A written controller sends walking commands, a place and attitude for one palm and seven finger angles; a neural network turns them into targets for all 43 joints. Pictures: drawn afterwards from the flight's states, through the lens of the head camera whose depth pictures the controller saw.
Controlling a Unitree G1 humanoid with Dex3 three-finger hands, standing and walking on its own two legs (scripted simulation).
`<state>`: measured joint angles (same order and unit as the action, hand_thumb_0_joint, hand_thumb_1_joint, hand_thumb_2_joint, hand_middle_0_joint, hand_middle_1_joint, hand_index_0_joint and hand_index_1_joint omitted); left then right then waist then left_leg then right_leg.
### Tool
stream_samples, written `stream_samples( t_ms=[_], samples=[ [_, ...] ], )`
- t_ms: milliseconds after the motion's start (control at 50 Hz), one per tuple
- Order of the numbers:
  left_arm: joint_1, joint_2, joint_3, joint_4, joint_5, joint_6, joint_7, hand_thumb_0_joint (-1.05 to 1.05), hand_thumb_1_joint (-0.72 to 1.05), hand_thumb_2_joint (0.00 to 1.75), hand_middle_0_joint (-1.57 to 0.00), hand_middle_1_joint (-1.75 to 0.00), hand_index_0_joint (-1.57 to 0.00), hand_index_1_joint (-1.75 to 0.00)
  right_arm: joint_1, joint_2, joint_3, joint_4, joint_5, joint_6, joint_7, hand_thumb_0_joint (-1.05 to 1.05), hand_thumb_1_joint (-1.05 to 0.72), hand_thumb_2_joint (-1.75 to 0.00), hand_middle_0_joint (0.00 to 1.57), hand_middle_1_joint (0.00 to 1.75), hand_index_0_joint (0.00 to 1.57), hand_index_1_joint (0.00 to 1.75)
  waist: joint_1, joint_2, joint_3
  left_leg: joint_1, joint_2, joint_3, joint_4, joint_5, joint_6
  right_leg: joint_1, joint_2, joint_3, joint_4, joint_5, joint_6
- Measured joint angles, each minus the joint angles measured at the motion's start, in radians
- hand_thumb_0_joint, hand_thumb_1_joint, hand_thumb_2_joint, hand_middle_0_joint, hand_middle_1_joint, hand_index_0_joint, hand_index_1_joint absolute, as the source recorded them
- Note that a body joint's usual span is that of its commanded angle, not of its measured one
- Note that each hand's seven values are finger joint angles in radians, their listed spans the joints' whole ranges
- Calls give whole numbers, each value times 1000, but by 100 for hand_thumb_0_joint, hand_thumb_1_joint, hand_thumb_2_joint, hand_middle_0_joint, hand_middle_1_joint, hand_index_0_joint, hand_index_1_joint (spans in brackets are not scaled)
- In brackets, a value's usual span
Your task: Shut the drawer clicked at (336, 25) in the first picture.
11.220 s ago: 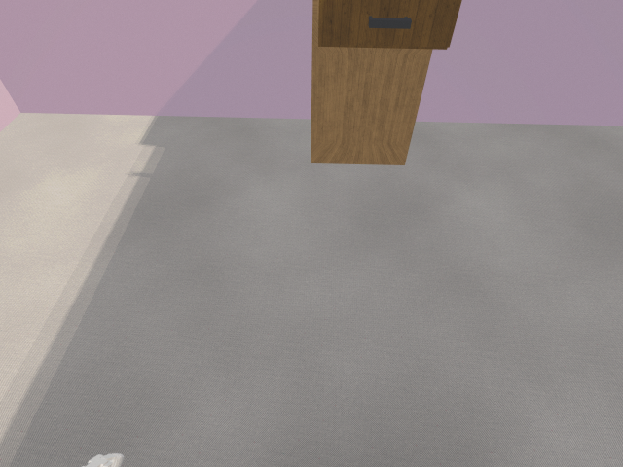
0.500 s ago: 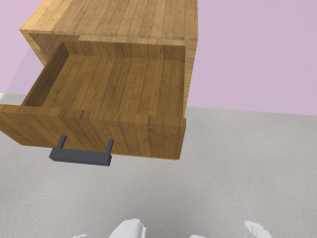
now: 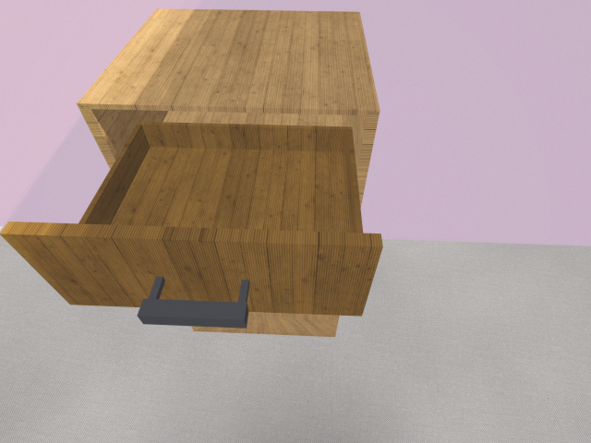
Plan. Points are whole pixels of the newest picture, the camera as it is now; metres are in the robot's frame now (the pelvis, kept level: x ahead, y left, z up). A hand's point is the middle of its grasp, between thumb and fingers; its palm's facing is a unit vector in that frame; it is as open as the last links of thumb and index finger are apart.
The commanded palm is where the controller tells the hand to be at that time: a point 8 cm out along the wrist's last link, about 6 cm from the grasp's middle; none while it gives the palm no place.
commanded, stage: come to a stop and stand still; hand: left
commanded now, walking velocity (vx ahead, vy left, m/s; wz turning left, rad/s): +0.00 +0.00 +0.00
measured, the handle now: (198, 299) +0.29 +0.16 +0.05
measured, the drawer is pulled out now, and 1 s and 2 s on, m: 0.27 0.27 0.27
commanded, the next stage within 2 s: look again from close up in 0.92 s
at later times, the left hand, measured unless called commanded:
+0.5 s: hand out of the picture +0.05 +0.15 -0.17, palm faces -0.01 -0.97 -0.22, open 7.3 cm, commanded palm none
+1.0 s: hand out of the picture +0.05 +0.13 -0.17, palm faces +0.00 -0.98 -0.22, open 7.3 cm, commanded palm none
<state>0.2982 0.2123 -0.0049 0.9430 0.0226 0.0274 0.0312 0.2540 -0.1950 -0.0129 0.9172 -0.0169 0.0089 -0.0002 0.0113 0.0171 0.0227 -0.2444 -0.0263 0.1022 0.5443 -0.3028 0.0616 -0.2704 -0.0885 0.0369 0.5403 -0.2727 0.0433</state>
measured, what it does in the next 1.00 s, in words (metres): shifts its weight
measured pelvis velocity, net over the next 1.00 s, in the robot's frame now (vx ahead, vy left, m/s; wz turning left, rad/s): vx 0.03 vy -0.05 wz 0.00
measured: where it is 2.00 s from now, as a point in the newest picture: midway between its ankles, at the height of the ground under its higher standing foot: outside the picture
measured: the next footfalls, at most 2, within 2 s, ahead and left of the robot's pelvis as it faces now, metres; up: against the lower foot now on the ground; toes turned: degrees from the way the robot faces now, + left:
none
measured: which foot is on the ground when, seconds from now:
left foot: down 0.00-1.00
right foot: down 0.00-1.00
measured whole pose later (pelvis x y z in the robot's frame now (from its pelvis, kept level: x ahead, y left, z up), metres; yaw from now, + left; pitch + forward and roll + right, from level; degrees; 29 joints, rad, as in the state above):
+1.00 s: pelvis +0.03 -0.05 +0.01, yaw +0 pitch +0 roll +0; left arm 0.28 0.17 -0.02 1.06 0.01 0.00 0.04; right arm 0.26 -0.16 -0.01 1.10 -0.01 -0.01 -0.02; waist 0.00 0.00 0.03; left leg -0.14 0.04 0.08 0.44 -0.30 -0.02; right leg -0.18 -0.02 0.01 0.48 -0.29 0.02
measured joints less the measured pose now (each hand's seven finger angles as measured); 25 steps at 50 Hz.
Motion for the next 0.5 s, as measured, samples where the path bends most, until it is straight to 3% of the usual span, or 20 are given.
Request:
stream_samples(
  t_ms=[180, 500],
  samples=[
    [-17, -21, -10, 53, -5, -4, 2, 0, 91, 90, -20, -30, -20, -30, 31, -4, 1, 84, 3, -4, -8, 0, -92, -90, 20, 30, 20, 30, -11, -19, 9, 37, 7, -1, -24, -3, -12, 33, 6, -1, -19, -3, 23],
    [-33, -43, -10, 98, -8, -20, 7, 0, 92, 90, -20, -30, -20, -30, 13, 28, 2, 146, 7, -16, -16, 1, -92, -90, 20, 30, 20, 30, -15, -13, 9, 76, 34, -6, -58, -6, -45, 59, 34, -8, -29, -18, 3]
  ],
)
